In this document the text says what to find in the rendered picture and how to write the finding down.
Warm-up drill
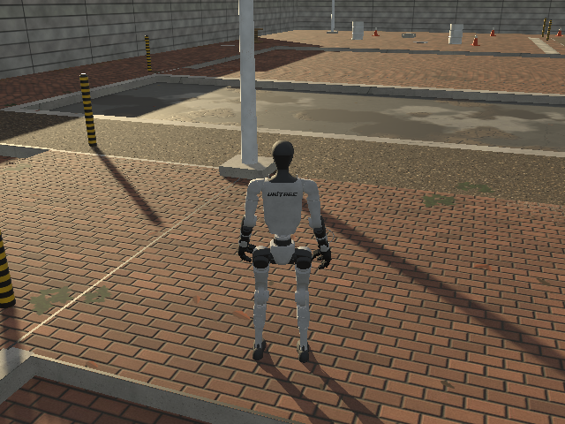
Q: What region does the robot right hand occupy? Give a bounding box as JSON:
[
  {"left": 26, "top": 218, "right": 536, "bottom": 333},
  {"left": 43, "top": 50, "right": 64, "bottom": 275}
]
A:
[{"left": 312, "top": 248, "right": 332, "bottom": 269}]

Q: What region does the robot left shin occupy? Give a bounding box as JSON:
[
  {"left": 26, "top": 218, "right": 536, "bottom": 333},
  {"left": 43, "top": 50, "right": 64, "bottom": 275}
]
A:
[{"left": 253, "top": 290, "right": 267, "bottom": 348}]

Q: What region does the robot right upper arm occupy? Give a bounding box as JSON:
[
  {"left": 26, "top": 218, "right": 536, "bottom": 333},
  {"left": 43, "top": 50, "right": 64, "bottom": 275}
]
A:
[{"left": 301, "top": 178, "right": 322, "bottom": 229}]

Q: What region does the robot right forearm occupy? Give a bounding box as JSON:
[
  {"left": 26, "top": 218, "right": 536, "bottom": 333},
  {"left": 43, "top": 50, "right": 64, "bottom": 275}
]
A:
[{"left": 313, "top": 215, "right": 329, "bottom": 252}]

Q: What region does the robot left forearm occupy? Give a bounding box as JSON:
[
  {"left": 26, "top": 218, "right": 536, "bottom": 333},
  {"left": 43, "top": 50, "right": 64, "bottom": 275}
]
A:
[{"left": 238, "top": 215, "right": 253, "bottom": 247}]

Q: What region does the robot left upper arm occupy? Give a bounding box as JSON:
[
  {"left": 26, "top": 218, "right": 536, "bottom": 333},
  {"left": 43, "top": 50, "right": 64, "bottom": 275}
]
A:
[{"left": 243, "top": 178, "right": 264, "bottom": 227}]

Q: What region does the robot left foot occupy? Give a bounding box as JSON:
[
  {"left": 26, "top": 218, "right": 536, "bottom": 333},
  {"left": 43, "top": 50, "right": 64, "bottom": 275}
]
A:
[{"left": 252, "top": 338, "right": 266, "bottom": 360}]

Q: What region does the robot left hand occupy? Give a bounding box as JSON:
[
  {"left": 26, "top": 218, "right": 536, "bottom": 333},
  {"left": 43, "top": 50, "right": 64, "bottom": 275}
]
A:
[{"left": 237, "top": 244, "right": 256, "bottom": 262}]

